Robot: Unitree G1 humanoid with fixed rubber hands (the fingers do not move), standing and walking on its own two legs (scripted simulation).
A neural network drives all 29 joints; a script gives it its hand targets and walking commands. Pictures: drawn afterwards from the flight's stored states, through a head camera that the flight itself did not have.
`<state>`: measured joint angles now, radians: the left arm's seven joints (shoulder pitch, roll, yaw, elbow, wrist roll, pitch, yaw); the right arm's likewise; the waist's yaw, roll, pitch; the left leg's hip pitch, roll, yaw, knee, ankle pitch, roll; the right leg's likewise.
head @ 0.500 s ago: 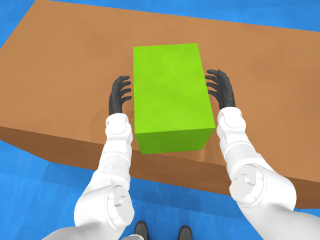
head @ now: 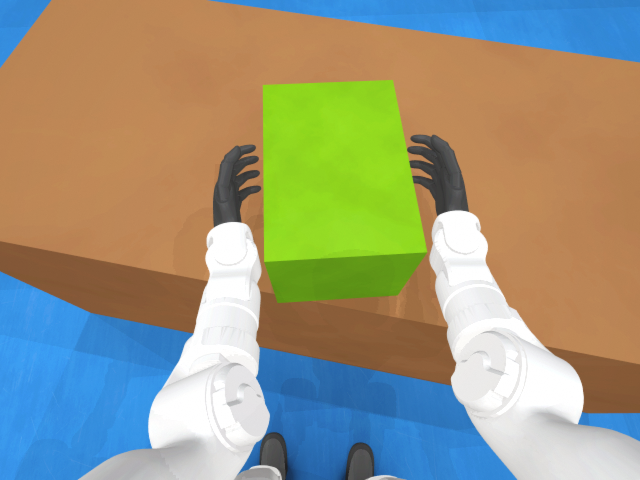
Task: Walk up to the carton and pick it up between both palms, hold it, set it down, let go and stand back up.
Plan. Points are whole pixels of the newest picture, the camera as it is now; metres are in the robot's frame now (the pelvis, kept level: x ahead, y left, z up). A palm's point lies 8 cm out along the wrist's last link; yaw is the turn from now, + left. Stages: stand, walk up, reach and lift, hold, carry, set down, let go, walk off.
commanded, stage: set down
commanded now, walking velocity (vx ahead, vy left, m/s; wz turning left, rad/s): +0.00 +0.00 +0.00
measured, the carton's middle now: (333, 195) +0.48 +0.02 -0.05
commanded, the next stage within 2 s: none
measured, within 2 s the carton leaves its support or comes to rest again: neither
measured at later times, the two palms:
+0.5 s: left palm (229, 211) +0.41 +0.15 +0.01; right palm (445, 202) +0.43 -0.12 +0.02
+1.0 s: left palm (229, 212) +0.41 +0.15 +0.01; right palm (445, 203) +0.44 -0.12 +0.01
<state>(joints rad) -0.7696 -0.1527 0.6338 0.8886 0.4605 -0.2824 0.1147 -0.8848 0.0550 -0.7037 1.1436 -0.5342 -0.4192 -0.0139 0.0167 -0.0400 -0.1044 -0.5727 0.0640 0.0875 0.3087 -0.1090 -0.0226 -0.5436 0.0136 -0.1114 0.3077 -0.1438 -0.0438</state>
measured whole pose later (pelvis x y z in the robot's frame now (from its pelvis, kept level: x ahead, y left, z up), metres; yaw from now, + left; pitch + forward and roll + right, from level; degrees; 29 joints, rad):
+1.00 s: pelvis +0.00 +0.00 +0.00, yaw -1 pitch +22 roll +0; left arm -0.75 -0.18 0.65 0.84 0.52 -0.28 0.11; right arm -0.85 0.08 -0.72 1.07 -0.53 -0.43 0.02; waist 0.04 -0.03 -0.10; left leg -0.60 0.06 0.10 0.35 -0.13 -0.02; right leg -0.58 0.01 -0.09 0.35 -0.16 -0.04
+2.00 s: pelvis -0.03 +0.00 -0.04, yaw -3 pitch +32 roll -1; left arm -1.05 0.16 0.06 1.33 -0.19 -0.30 0.14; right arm -1.19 -0.38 0.12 1.47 0.36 -0.28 0.07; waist 0.13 0.00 -0.31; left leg -0.99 0.09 0.07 0.64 -0.21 -0.03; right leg -0.98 0.04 -0.06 0.62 -0.22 -0.05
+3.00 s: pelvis -0.04 +0.00 +0.00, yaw -2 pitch +12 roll -1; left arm -0.62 0.08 0.12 0.85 -0.06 -0.07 0.14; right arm -0.78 -0.38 0.13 1.18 0.37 -0.19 0.07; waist 0.09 -0.01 -0.13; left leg -0.48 0.07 0.05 0.41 -0.14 -0.03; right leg -0.45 0.04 -0.04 0.37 -0.14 -0.04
